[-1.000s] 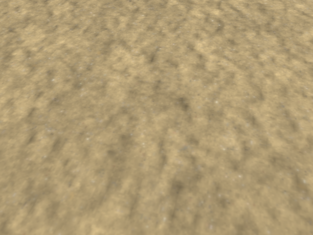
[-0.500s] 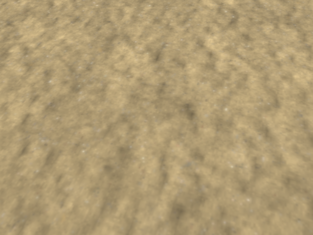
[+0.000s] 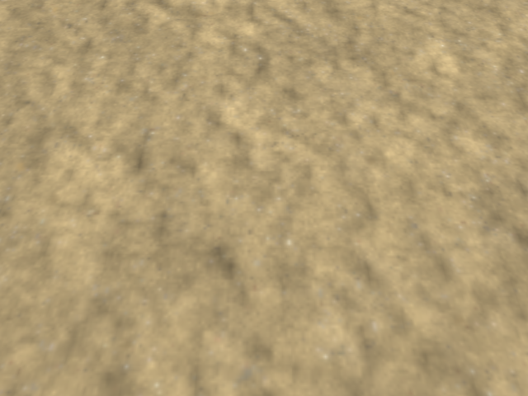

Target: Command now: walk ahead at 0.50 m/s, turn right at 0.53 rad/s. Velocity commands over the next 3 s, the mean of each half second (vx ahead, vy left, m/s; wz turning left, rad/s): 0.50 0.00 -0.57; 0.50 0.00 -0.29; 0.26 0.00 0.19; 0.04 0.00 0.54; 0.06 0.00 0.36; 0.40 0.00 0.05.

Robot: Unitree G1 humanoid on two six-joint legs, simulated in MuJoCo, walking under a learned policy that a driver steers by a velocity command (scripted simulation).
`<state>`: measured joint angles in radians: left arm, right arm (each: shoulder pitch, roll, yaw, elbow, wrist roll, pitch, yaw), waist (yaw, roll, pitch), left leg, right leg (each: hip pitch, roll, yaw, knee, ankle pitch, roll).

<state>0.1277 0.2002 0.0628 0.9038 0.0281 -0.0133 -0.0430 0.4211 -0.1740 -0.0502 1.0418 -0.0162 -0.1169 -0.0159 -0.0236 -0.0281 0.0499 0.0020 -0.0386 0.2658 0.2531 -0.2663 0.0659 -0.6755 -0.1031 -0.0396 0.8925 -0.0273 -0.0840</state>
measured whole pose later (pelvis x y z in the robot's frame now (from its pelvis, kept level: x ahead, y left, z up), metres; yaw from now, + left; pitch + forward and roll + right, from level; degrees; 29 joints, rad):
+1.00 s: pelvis +0.57 -0.10 +0.00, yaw -25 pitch +0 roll +1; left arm 0.22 0.26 0.04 0.84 0.04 -0.04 -0.03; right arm 0.37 -0.23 -0.05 0.91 -0.01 -0.09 0.02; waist -0.02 -0.05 0.03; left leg -0.13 -0.07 0.07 0.29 -0.17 0.08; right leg -0.57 -0.05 0.04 1.02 -0.23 -0.05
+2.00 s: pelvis +0.72 -0.17 +0.00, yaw +2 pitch +2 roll -2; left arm 0.19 0.28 0.07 0.78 0.02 0.05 0.02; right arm 0.24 -0.28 -0.07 0.72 -0.01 0.04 0.00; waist -0.01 -0.02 0.04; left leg -0.26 -0.08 -0.08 0.43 -0.19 0.08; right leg -0.48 0.00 0.02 0.95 -0.38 0.04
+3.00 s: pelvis +0.89 -0.17 -0.02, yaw +12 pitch +2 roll +1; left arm 0.04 0.25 0.03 0.73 0.03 -0.02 -0.05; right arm 0.47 -0.25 -0.02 0.97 -0.02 -0.07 0.00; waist -0.07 -0.01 0.05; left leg 0.19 -0.04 -0.03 0.18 -0.39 0.04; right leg -0.54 -0.02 -0.08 0.59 -0.14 -0.07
